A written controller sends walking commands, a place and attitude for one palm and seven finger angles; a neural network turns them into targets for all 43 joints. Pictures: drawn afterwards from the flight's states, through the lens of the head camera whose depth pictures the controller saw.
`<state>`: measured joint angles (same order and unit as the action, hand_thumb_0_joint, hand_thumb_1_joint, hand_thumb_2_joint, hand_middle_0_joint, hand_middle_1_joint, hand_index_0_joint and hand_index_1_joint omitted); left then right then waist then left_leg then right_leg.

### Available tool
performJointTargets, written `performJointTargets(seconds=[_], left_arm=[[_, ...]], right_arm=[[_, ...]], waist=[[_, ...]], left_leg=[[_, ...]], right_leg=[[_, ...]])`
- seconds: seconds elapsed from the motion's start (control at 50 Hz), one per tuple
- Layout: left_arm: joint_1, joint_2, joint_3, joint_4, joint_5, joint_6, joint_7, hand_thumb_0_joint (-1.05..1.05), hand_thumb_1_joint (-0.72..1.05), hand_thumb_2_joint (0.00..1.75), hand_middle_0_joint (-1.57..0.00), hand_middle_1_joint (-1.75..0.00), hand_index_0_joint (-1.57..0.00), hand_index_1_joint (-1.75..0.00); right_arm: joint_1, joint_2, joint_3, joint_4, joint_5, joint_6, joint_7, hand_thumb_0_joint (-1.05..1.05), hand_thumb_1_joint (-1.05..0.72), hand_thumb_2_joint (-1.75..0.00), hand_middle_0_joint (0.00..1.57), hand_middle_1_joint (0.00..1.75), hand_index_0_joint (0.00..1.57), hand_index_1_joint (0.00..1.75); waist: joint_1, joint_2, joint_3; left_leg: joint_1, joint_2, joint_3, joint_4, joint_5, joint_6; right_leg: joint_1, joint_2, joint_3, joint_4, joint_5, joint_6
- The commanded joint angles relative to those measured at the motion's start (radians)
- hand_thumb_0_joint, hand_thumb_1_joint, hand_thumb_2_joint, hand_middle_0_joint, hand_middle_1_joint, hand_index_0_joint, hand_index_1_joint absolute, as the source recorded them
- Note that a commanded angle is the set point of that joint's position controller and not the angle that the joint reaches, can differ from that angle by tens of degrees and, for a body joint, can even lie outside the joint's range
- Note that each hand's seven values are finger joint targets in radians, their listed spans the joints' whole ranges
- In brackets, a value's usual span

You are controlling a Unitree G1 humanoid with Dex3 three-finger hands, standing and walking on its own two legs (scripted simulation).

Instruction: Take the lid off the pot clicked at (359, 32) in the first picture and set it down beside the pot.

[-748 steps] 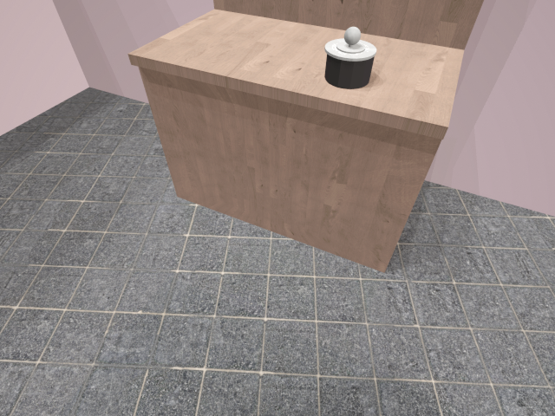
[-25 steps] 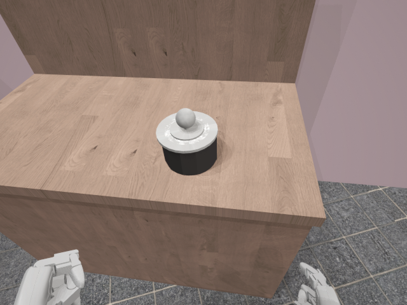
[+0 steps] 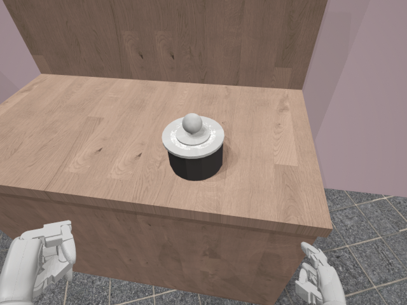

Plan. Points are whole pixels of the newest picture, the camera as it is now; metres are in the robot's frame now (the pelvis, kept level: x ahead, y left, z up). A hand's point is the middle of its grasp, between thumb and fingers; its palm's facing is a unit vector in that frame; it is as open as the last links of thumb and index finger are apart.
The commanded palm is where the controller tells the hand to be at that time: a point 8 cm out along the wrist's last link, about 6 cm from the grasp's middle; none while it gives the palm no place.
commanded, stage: raise the hand higher, near the body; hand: left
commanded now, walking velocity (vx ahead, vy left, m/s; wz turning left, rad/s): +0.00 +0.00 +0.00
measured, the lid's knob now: (192, 123) +0.49 +0.09 +0.11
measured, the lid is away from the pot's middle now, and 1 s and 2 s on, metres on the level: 0.00 0.00 0.00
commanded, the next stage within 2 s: reach forward and open the fingers in 0.18 s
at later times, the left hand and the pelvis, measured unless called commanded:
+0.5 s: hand (50, 235) +0.18 +0.27 +0.12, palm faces +0.04 -0.14 -0.99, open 2.9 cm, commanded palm +0.15 +0.27 +0.17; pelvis -0.01 +0.02 +0.00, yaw -1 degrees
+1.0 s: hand (44, 207) +0.20 +0.28 +0.16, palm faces -0.11 +0.02 -0.99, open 6.9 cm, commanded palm +0.19 +0.27 +0.22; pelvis -0.05 +0.02 +0.00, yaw +1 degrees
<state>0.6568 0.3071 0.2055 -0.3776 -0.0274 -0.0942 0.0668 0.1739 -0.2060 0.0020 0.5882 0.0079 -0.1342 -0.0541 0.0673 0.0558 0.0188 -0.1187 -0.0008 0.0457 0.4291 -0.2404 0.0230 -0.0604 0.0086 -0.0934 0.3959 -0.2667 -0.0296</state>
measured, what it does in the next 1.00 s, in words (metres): shifts its weight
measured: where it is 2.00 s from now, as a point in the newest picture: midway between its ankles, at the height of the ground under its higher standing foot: outside the picture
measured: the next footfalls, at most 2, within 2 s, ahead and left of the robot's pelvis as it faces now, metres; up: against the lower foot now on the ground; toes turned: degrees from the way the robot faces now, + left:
none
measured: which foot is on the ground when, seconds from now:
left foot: down 0.00-1.00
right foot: down 0.00-1.00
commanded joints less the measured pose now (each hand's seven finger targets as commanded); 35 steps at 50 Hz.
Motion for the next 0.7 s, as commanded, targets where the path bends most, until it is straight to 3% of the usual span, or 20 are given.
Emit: performJointTargets(seconds=[0.0, 0.02, 0.04, 0.12, 0.18, 0.26, 0.28, 0.3, 0.32, 0.34, 0.36, 0.4, 0.42, 0.44, 0.46, 0.54, 0.58, 0.62, 0.64, 0.68], left_arm=[[-0.044, 0.151, 0.120, -0.239, -0.013, -0.069, 0.016, 0.00, 0.90, 0.90, -1.30, -1.50, -1.30, -1.50], [-0.039, 0.164, 0.142, -0.221, -0.013, -0.066, 0.019, 0.00, 0.90, 0.90, -1.30, -1.50, -1.30, -1.50], [-0.053, 0.139, 0.115, -0.226, -0.013, -0.069, 0.015, 0.00, 0.90, 0.90, -1.30, -1.50, -1.30, -1.50], [-0.072, 0.177, 0.153, -0.275, -0.018, -0.073, 0.024, 0.00, 0.90, 0.90, -1.30, -1.50, -1.30, -1.50], [-0.092, 0.160, 0.143, -0.261, -0.018, -0.078, 0.025, 0.00, 0.90, 0.90, -1.30, -1.50, -1.30, -1.50], [-0.121, 0.169, 0.155, -0.279, -0.023, -0.089, 0.027, 0.00, 0.90, 0.90, -1.30, -1.50, -1.30, -1.50], [-0.189, 0.419, 0.118, -0.360, 0.410, -0.009, 0.060, 0.00, 0.87, 0.92, -1.29, -1.46, -1.29, -1.46], [-0.204, 0.304, 0.083, -0.433, 0.418, 0.039, 0.080, 0.00, 0.84, 0.93, -1.28, -1.43, -1.28, -1.43], [-0.196, 0.366, 0.094, -0.410, 0.523, 0.082, 0.094, 0.00, 0.80, 0.95, -1.27, -1.39, -1.27, -1.39], [-0.128, 0.386, 0.114, -0.379, 0.598, 0.120, 0.092, 0.00, 0.77, 0.97, -1.25, -1.36, -1.25, -1.36], [-0.079, 0.396, 0.111, -0.319, 0.660, 0.154, 0.077, 0.00, 0.74, 1.00, -1.24, -1.32, -1.24, -1.32], [-0.108, 0.458, 0.116, -0.305, 0.748, 0.192, 0.033, 0.00, 0.67, 1.04, -1.22, -1.25, -1.22, -1.25], [-0.125, 0.462, 0.105, -0.291, 0.758, 0.207, 0.003, 0.00, 0.64, 1.07, -1.21, -1.22, -1.21, -1.22], [-0.214, 0.505, 0.098, -0.312, 0.782, 0.204, -0.028, 0.00, 0.60, 1.09, -1.20, -1.18, -1.20, -1.18], [-0.216, 0.517, 0.094, -0.278, 0.787, 0.202, -0.057, 0.00, 0.57, 1.11, -1.19, -1.15, -1.19, -1.15], [-0.322, 0.578, 0.083, -0.262, 0.744, 0.176, -0.185, 0.00, 0.44, 1.19, -1.15, -1.00, -1.15, -1.00], [-0.356, 0.604, 0.093, -0.205, 0.729, 0.159, -0.239, 0.00, 0.37, 1.23, -1.13, -0.93, -1.13, -0.93], [-0.375, 0.683, 0.165, -0.174, 0.724, 0.149, -0.287, 0.00, 0.31, 1.26, -1.10, -0.86, -1.10, -0.86], [-0.445, 0.653, 0.122, -0.192, 0.714, 0.127, -0.310, 0.00, 0.28, 1.27, -1.09, -0.83, -1.09, -0.83], [-0.490, 0.629, 0.103, -0.165, 0.696, 0.096, -0.331, 0.00, 0.22, 1.29, -1.06, -0.76, -1.06, -0.76]], right_arm=[[-0.121, -0.100, -0.028, -0.170, 0.005, -0.048, -0.007, 0.00, -0.90, -0.90, 0.20, 0.30, 0.20, 0.30], [-0.128, -0.098, -0.029, -0.161, 0.005, -0.047, -0.006, 0.00, -0.90, -0.90, 0.20, 0.30, 0.20, 0.30], [-0.128, -0.094, -0.023, -0.167, 0.004, -0.045, -0.005, 0.00, -0.90, -0.90, 0.20, 0.30, 0.20, 0.30], [-0.123, -0.104, -0.024, -0.166, 0.007, -0.048, -0.004, 0.00, -0.90, -0.90, 0.20, 0.30, 0.20, 0.30], [-0.121, -0.100, -0.022, -0.164, 0.006, -0.046, -0.003, 0.00, -0.90, -0.90, 0.20, 0.30, 0.20, 0.30], [-0.126, -0.100, -0.021, -0.162, 0.008, -0.048, -0.003, 0.00, -0.90, -0.90, 0.20, 0.30, 0.20, 0.30], [-0.143, -0.192, -0.005, -0.189, -0.015, 0.014, 0.011, 0.00, -0.90, -0.90, 0.20, 0.30, 0.20, 0.30], [-0.157, -0.141, -0.008, -0.240, -0.013, 0.042, 0.021, 0.00, -0.90, -0.90, 0.20, 0.30, 0.20, 0.30], [-0.165, -0.149, -0.009, -0.238, -0.002, 0.065, 0.030, 0.00, -0.90, -0.90, 0.20, 0.30, 0.20, 0.30], [-0.157, -0.149, -0.012, -0.240, -0.009, 0.096, 0.039, 0.00, -0.90, -0.90, 0.20, 0.30, 0.20, 0.30], [-0.171, -0.157, -0.015, -0.235, -0.004, 0.130, 0.047, 0.00, -0.90, -0.90, 0.20, 0.30, 0.20, 0.30], [-0.202, -0.174, -0.015, -0.251, 0.006, 0.183, 0.059, 0.00, -0.90, -0.90, 0.20, 0.30, 0.20, 0.30], [-0.243, -0.169, -0.010, -0.263, 0.026, 0.192, 0.060, 0.00, -0.90, -0.90, 0.20, 0.30, 0.20, 0.30], [-0.225, -0.175, -0.012, -0.256, 0.028, 0.198, 0.061, 0.00, -0.90, -0.90, 0.20, 0.30, 0.20, 0.30], [-0.220, -0.174, -0.016, -0.247, 0.030, 0.196, 0.057, 0.00, -0.90, -0.90, 0.20, 0.30, 0.20, 0.30], [-0.207, -0.178, -0.019, -0.235, 0.043, 0.180, 0.050, 0.00, -0.90, -0.90, 0.20, 0.30, 0.20, 0.30], [-0.190, -0.183, -0.023, -0.219, 0.040, 0.171, 0.045, 0.00, -0.90, -0.90, 0.20, 0.30, 0.20, 0.30], [-0.208, -0.191, -0.022, -0.220, 0.041, 0.163, 0.048, 0.00, -0.90, -0.90, 0.20, 0.30, 0.20, 0.30], [-0.188, -0.182, -0.018, -0.219, 0.040, 0.164, 0.048, 0.00, -0.90, -0.90, 0.20, 0.30, 0.20, 0.30], [-0.178, -0.177, -0.020, -0.217, 0.040, 0.157, 0.044, 0.00, -0.90, -0.90, 0.20, 0.30, 0.20, 0.30]], waist=[[-0.002, -0.016, -0.051], [0.000, -0.020, -0.036], [-0.005, -0.022, -0.030], [0.002, 0.001, -0.060], [-0.002, -0.036, -0.043], [-0.002, -0.021, -0.041], [0.009, 0.081, -0.066], [0.013, 0.145, -0.075], [0.024, 0.158, -0.058], [0.038, 0.115, -0.104], [0.042, 0.050, -0.104], [0.037, 0.006, -0.131], [0.033, 0.020, -0.124], [0.020, 0.019, -0.161], [0.021, 0.013, -0.177], [0.001, 0.001, -0.204], [-0.003, -0.027, -0.161], [0.005, -0.039, -0.174], [-0.005, -0.022, -0.184], [-0.008, -0.016, -0.153]], left_leg=[[0.075, 0.018, -0.046, -0.039, 0.245, 0.014], [0.068, 0.017, -0.046, -0.033, 0.237, 0.013], [0.065, 0.017, -0.045, -0.039, 0.228, 0.014], [0.077, 0.021, -0.054, -0.034, 0.240, 0.010], [0.067, 0.024, -0.056, -0.045, 0.223, 0.010], [0.066, 0.025, -0.058, -0.049, 0.201, 0.010], [-0.044, 0.006, -0.038, -0.016, 0.225, 0.009], [-0.060, 0.010, -0.034, -0.022, 0.249, 0.000], [-0.074, 0.018, -0.044, -0.022, 0.228, -0.009], [-0.086, 0.020, -0.042, -0.019, 0.228, -0.007], [-0.096, 0.018, -0.038, -0.014, 0.228, -0.003], [-0.104, 0.015, -0.036, -0.009, 0.217, 0.003], [-0.101, 0.015, -0.040, -0.007, 0.193, 0.006], [-0.093, 0.016, -0.049, -0.011, 0.196, 0.010], [-0.077, 0.017, -0.057, -0.007, 0.204, 0.016], [-0.043, 0.001, -0.077, -0.002, 0.259, 0.029], [-0.038, -0.003, -0.087, -0.008, 0.280, 0.032], [-0.022, -0.011, -0.083, 0.003, 0.306, 0.035], [-0.022, -0.018, -0.080, -0.004, 0.300, 0.037], [-0.005, -0.016, -0.082, -0.018, 0.271, 0.037]], right_leg=[[-0.086, -0.029, 0.044, -0.075, 0.214, 0.021], [-0.094, -0.025, 0.045, -0.076, 0.211, 0.019], [-0.098, -0.028, 0.043, -0.079, 0.201, 0.019], [-0.085, -0.024, 0.049, -0.073, 0.206, 0.017], [-0.090, -0.027, 0.041, -0.074, 0.183, 0.018], [-0.093, -0.029, 0.045, -0.077, 0.161, 0.016], [-0.168, -0.007, 0.075, -0.011, 0.164, 0.014], [-0.158, -0.019, 0.030, 0.009, 0.151, 0.000], [-0.160, -0.004, 0.060, 0.012, 0.126, -0.012], [-0.146, 0.000, 0.056, 0.024, 0.108, -0.016], [-0.144, 0.003, 0.061, 0.026, 0.113, -0.015], [-0.132, -0.005, 0.077, 0.022, 0.132, -0.007], [-0.128, -0.003, 0.087, 0.014, 0.136, -0.005], [-0.125, -0.012, 0.076, 0.017, 0.128, 0.002], [-0.130, -0.019, 0.074, 0.012, 0.134, 0.010], [-0.118, -0.027, 0.061, -0.002, 0.209, 0.029], [-0.137, -0.027, 0.054, -0.019, 0.236, 0.036], [-0.115, -0.021, 0.064, -0.027, 0.289, 0.034], [-0.109, -0.032, 0.047, -0.028, 0.275, 0.040], [-0.144, -0.028, 0.038, -0.050, 0.227, 0.043]])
